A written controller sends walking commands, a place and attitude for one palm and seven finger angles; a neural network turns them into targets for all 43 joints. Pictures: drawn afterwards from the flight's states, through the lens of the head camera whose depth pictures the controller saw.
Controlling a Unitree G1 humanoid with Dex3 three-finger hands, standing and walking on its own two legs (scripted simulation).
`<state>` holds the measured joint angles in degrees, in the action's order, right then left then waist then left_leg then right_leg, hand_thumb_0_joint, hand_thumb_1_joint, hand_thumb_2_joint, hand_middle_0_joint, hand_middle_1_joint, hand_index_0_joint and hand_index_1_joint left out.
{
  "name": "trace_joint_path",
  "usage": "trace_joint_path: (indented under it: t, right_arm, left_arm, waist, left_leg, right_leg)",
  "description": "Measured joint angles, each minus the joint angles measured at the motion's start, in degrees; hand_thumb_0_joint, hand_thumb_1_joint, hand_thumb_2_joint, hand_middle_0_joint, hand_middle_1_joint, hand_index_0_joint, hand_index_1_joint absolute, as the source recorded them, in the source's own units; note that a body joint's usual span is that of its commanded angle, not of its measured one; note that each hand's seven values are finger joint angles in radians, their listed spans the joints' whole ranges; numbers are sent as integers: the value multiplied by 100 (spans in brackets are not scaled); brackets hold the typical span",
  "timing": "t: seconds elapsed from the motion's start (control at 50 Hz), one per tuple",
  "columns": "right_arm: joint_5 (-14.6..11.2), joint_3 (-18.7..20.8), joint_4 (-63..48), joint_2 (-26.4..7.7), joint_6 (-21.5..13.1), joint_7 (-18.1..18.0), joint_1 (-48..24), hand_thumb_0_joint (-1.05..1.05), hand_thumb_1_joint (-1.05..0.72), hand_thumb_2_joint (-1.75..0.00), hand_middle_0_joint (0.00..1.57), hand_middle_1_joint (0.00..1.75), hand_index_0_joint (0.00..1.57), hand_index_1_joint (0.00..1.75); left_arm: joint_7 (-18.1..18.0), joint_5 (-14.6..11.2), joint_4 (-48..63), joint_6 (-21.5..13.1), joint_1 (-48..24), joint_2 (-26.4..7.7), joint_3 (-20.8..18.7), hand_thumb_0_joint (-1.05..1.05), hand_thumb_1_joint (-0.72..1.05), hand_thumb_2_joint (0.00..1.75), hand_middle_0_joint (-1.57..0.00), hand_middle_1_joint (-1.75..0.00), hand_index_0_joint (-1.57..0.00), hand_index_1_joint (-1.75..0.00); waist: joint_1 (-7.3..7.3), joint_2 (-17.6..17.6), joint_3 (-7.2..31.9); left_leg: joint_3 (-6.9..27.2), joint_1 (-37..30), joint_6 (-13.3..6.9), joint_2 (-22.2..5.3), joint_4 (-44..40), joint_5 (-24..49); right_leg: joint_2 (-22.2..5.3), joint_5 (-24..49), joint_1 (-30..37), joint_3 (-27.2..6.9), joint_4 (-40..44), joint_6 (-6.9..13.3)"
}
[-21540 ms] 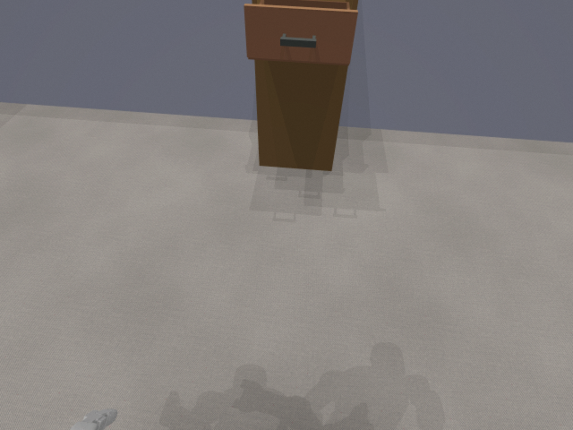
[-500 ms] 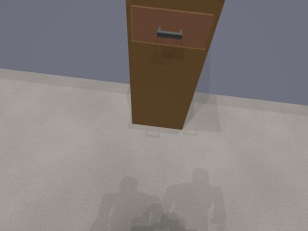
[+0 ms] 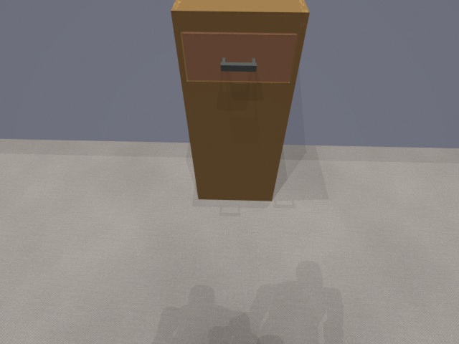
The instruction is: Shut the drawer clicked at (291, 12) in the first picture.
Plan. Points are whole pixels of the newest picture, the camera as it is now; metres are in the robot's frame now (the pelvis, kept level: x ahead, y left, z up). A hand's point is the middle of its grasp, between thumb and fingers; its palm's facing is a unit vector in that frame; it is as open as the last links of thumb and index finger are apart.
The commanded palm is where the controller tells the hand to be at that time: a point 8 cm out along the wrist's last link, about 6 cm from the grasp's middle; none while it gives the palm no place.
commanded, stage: let the arm hang, fingers relaxed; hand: left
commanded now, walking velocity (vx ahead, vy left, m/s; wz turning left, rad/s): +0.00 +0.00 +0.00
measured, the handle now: (238, 63) +0.91 +0.00 +0.03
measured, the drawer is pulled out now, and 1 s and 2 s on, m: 0.00 0.00 0.00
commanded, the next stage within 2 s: look to check the result in 0.16 s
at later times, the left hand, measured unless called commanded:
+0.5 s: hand out of the picture -0.03 +0.14 -0.18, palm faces +0.04 -0.99 -0.16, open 7.4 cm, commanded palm none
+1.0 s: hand out of the picture -0.01 +0.13 -0.18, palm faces +0.04 -0.98 -0.17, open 7.4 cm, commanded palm none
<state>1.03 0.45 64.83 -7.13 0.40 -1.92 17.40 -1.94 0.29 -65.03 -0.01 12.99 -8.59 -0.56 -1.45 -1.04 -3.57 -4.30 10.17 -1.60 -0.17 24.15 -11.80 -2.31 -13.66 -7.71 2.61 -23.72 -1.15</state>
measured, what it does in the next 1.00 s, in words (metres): stands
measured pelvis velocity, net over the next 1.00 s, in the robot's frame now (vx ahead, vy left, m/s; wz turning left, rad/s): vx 0.01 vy -0.02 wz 0.01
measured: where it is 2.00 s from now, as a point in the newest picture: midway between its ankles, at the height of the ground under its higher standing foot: outside the picture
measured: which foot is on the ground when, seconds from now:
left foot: down 0.00-1.00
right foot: down 0.00-1.00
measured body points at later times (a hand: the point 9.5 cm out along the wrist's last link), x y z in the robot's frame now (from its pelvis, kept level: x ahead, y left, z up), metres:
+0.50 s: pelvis +0.00 -0.01 +0.00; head +0.02 -0.01 +0.45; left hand -0.03 +0.19 -0.16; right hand -0.03 -0.21 -0.17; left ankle +0.02 +0.10 -0.74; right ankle -0.01 -0.13 -0.74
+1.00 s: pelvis +0.01 -0.02 +0.00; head +0.02 -0.03 +0.45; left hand -0.01 +0.18 -0.16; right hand -0.02 -0.22 -0.17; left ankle +0.02 +0.10 -0.74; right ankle -0.01 -0.13 -0.74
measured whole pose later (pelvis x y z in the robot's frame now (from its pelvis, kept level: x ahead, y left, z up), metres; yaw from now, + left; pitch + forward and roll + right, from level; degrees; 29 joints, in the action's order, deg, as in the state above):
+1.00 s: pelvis +0.01 -0.02 +0.00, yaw +0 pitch -2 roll +0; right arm 0.9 1.0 66.3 -6.0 0.3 -2.4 17.2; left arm -2.5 0.2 -67.0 -0.8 15.8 -5.8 -0.6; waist -1.2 -1.2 -4.0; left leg -3.2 10.1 0.4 -2.0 24.2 -12.1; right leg -0.5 -14.3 -7.4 3.6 -23.7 0.7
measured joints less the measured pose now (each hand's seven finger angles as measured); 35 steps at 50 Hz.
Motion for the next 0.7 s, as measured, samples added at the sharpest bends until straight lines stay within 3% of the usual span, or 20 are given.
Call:
trace_joint_path:
  t: [0.42,0.7]
  right_arm:
    - [-18,59,84,130,-26,-46,69,1,-91,-90,20,30,20,29]
    - [-21,60,70,134,-38,-48,-57,1,-91,-90,20,30,20,29]
  left_arm:
    - [-32,-2,-255,-10,372,319,11,0,91,90,-20,-30,-20,-30]
    - [-49,2,-253,-65,367,323,9,0,91,90,-20,-30,-20,-30]
  waist:
    - [43,12,-74]
    - [58,-7,-32]
  left_leg:
    - [5,55,34,-39,25,6]
    - [58,25,114,-104,24,-11]
  right_leg:
    - [37,-4,-66,1,-42,38]
    - [104,-41,-22,51,-36,110]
